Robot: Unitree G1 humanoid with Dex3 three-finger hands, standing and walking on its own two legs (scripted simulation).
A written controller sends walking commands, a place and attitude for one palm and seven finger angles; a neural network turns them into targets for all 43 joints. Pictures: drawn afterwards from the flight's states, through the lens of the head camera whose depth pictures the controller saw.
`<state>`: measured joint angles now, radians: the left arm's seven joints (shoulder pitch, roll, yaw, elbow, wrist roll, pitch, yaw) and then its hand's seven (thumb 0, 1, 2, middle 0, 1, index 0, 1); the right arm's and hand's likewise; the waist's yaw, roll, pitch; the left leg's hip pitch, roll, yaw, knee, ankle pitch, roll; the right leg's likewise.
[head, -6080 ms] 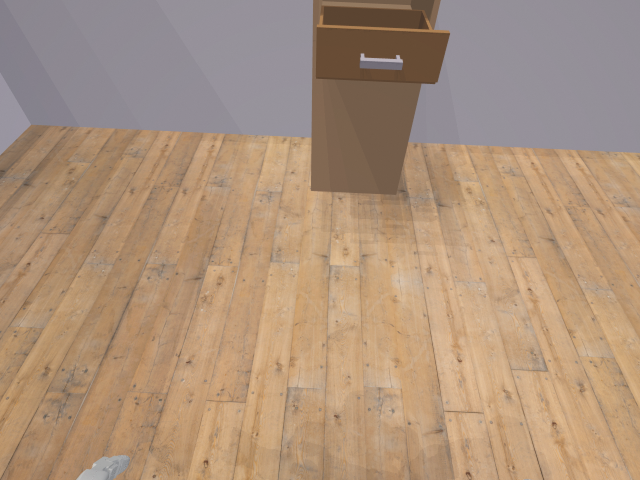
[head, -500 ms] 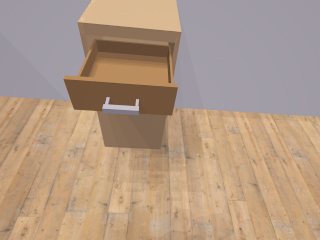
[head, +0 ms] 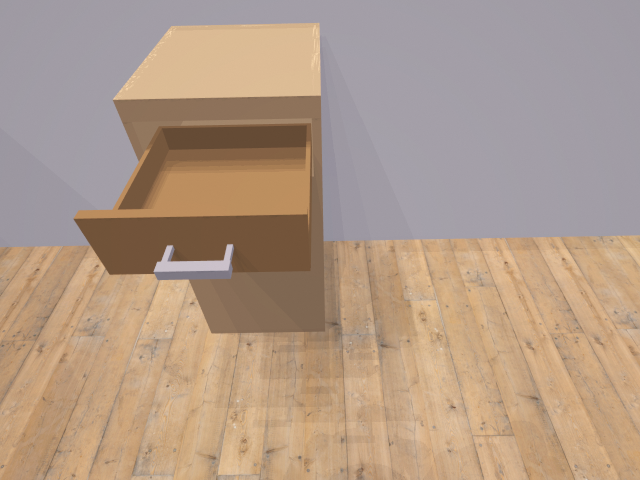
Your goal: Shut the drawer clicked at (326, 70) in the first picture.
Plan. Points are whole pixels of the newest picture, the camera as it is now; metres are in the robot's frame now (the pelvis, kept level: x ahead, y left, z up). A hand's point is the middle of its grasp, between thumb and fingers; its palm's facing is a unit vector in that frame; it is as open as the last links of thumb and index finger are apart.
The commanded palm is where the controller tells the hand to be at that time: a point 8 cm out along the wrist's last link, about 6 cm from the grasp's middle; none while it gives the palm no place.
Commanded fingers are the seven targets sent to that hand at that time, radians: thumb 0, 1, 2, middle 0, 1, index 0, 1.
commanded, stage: take the last steps up to it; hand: left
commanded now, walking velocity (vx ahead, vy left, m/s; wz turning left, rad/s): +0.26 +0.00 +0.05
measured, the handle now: (196, 260) +0.45 +0.22 +0.00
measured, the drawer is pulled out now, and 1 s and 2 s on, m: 0.29 0.29 0.29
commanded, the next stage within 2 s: come to a stop and stand still in 0.26 s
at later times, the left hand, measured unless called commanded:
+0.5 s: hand out of the picture +0.09 +0.20 -0.19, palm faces +0.07 -0.99 -0.15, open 7.4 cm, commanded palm none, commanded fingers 0.00 0.90 0.90 -0.20 -0.30 -0.20 -0.30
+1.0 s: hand (217, 472) +0.18 +0.16 -0.15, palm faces +0.03 -0.96 -0.29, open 7.4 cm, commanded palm none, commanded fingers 0.00 0.90 0.90 -0.20 -0.30 -0.20 -0.30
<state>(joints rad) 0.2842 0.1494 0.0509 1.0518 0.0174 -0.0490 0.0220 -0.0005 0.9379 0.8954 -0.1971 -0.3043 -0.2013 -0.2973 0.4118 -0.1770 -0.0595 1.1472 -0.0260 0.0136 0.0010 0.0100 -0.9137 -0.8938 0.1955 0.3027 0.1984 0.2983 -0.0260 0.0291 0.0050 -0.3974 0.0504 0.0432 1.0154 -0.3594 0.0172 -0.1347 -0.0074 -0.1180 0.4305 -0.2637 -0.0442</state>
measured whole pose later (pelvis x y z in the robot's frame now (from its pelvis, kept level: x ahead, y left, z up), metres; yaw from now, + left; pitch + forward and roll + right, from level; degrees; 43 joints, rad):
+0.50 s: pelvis +0.15 +0.05 -0.01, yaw -1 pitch -3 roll +0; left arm 0.37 0.14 0.03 1.15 0.01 0.00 0.04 0.01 0.91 0.90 -0.19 -0.30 -0.20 -0.30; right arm 0.11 -0.10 -0.02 1.02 0.00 -0.06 -0.04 -0.02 -0.93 -0.89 0.20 0.30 0.20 0.30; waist 0.04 -0.05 0.07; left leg -0.25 0.03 0.18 0.51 -0.22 0.05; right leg -0.33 -0.07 -0.05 0.98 -0.48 0.04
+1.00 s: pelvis +0.12 -0.02 +0.00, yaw -1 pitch -2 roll +3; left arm 0.22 0.13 0.03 1.00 0.03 0.02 0.03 0.01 0.91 0.90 -0.20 -0.30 -0.20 -0.30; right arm 0.25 -0.23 -0.08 1.05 -0.02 0.07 0.00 0.00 -0.92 -0.89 0.19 0.30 0.20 0.30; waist -0.01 0.05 0.05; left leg -0.40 0.00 0.00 1.02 -0.37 -0.04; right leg -0.26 -0.06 -0.06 0.50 -0.21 -0.03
